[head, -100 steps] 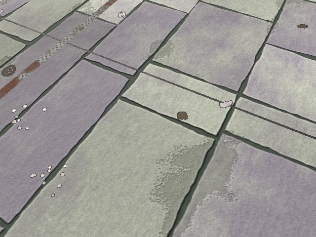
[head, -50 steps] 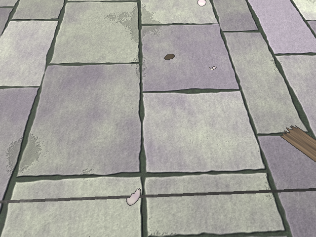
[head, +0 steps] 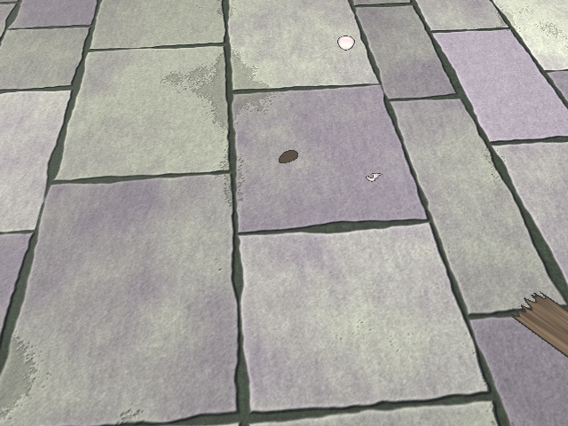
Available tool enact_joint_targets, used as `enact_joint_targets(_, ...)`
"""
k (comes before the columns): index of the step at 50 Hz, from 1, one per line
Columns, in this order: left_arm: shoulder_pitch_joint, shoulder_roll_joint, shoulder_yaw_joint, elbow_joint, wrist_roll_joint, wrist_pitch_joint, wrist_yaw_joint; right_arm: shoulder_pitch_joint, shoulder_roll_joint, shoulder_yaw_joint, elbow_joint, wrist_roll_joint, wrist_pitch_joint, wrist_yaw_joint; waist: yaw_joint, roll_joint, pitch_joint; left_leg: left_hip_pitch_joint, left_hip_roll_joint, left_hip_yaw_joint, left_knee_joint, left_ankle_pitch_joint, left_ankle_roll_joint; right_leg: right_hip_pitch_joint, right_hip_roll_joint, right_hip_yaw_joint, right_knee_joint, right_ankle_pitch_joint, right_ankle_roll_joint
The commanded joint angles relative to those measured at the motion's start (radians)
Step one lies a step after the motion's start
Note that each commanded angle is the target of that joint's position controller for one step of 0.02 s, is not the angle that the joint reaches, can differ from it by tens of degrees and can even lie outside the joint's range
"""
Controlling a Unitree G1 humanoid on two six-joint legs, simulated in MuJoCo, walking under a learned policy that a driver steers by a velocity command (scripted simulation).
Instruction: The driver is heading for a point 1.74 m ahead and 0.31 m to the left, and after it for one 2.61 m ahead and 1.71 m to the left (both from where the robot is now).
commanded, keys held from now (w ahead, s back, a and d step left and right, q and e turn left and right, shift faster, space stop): no key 0.94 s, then w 0.06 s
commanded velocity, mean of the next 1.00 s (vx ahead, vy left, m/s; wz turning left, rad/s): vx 0.01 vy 0.00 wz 0.00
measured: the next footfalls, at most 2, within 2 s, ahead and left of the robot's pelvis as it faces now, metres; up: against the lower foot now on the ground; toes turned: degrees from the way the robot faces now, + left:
left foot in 1.66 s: +0.45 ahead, +0.12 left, +0.00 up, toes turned +11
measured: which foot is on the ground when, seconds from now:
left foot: down 0.00-1.00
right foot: down 0.00-1.00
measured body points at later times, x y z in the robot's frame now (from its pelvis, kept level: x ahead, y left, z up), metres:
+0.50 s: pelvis +0.01 +0.01 +0.00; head +0.01 +0.01 +0.45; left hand +0.07 +0.26 -0.15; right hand +0.03 -0.24 -0.15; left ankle -0.03 +0.13 -0.73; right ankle +0.04 -0.13 -0.73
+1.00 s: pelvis +0.01 +0.01 +0.00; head +0.01 +0.01 +0.45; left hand +0.03 +0.25 -0.15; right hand -0.01 -0.23 -0.15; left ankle -0.03 +0.13 -0.73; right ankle +0.04 -0.13 -0.73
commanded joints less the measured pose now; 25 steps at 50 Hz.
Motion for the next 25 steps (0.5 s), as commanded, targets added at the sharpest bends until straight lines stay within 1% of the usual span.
enact_joint_targets(1,-0.008,0.096,0.020,-0.018,-0.003,-0.005,0.008,0.033,-0.116,-0.024,-0.016,0.002,-0.006,-0.003,-0.004,-0.004,-0.046,-0.069,0.029,-0.027,-0.110,0.222,0.023,0.124,-0.031,0.031,-0.043,0.248,-0.035)
enact_joint_targets(11,-0.023,0.099,0.019,0.067,-0.006,0.010,0.019,0.043,-0.100,-0.020,0.037,0.001,-0.001,-0.004,0.001,0.005,-0.022,-0.055,0.016,-0.013,-0.138,0.218,0.022,0.137,-0.031,0.028,-0.062,0.227,-0.028)
enact_joint_targets(25,-0.020,0.086,0.009,0.151,-0.006,0.012,0.021,0.085,-0.081,-0.011,0.090,0.000,-0.001,-0.010,0.005,0.003,0.009,-0.066,0.008,-0.004,-0.169,0.136,0.021,0.121,-0.026,0.021,-0.090,0.149,-0.021)
Over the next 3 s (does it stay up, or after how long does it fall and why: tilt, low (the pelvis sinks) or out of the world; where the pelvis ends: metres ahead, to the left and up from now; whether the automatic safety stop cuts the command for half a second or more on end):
stays up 0.97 0.22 0.01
